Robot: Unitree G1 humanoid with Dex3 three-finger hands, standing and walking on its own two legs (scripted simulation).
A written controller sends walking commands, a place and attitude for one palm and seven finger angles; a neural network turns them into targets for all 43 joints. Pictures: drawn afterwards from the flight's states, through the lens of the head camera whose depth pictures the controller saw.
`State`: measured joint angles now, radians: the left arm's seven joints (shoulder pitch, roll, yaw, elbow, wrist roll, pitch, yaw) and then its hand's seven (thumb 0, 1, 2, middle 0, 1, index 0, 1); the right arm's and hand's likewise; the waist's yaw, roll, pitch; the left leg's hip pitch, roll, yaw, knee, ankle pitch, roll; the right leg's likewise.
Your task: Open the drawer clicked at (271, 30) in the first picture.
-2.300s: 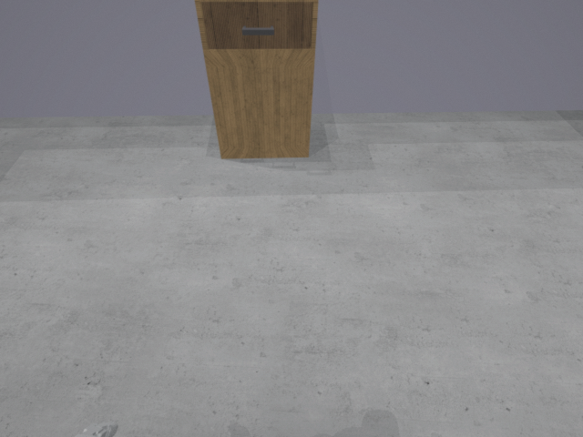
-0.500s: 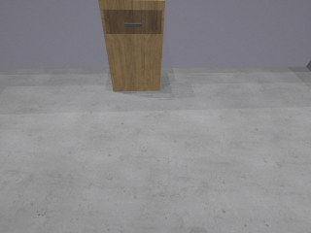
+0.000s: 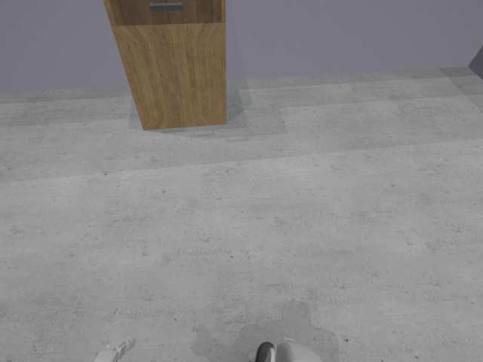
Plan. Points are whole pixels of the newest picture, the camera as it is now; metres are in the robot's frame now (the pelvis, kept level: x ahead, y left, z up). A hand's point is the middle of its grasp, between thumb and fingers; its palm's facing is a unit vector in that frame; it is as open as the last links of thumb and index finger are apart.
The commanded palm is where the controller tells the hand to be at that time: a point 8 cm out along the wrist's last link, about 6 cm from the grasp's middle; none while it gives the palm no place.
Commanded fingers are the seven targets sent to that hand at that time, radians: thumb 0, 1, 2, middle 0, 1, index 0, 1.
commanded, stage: walk to a spot facing it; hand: left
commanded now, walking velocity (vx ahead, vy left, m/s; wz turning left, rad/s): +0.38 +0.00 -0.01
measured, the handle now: (166, 5) +1.37 +0.35 -0.05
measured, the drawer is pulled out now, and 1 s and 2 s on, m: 0.00 0.00 0.00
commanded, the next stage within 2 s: turn to face it in 1.08 s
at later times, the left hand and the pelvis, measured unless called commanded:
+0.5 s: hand (126, 330) +0.19 +0.23 -0.17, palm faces +0.05 -0.99 -0.13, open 7.3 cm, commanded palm none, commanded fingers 0.00 0.90 0.90 -0.20 -0.30 -0.20 -0.30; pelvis +0.22 +0.05 +0.02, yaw -1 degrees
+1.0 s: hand (191, 176) +0.56 +0.15 -0.15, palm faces -0.14 -0.97 -0.20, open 7.3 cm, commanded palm none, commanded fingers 0.00 0.90 0.90 -0.20 -0.30 -0.20 -0.30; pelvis +0.44 -0.02 +0.01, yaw -8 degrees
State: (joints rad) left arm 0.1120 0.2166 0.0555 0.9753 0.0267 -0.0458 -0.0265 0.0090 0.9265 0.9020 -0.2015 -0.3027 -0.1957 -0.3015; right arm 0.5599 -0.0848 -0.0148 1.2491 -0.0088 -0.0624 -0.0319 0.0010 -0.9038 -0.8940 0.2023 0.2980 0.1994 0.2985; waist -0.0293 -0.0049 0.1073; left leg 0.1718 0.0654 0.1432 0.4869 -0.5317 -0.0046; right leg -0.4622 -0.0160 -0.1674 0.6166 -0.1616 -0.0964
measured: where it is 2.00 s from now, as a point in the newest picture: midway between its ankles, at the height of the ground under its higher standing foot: (242, 249)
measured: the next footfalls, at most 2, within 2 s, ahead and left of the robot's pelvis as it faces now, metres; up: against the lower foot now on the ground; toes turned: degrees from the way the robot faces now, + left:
left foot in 0.40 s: +0.30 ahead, +0.15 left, +0.00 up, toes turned +11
right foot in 0.90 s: +0.52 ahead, -0.12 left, +0.00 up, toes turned -18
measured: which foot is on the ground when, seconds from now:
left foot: down 0.00-0.00, up 0.02-0.38, down 0.40-0.92, up 0.94-1.00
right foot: down 0.00-0.40, up 0.42-0.88, down 0.90-1.00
